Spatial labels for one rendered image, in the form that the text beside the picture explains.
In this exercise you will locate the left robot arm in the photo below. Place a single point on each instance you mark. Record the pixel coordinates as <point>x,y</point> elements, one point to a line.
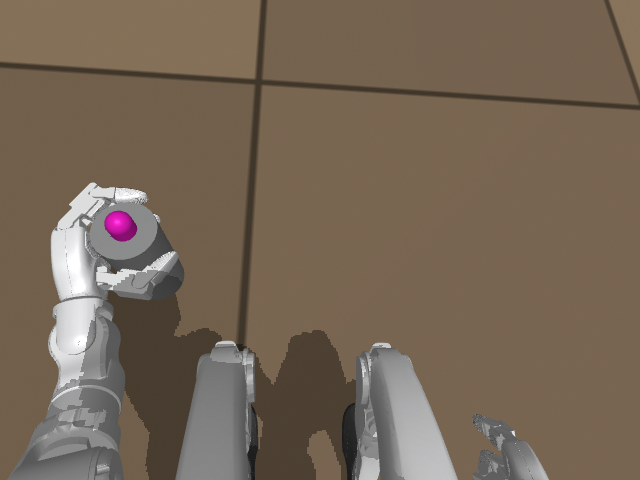
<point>80,436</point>

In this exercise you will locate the right robot hand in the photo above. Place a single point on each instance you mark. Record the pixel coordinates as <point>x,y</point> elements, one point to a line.
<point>518,461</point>

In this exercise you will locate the right robot foot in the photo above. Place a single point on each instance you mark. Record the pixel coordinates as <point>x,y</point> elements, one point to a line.
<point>349,440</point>

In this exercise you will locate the left robot hand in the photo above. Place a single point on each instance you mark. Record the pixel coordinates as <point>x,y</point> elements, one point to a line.
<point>79,270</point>

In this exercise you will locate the bottle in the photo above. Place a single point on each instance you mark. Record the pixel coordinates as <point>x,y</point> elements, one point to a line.
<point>128,236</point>

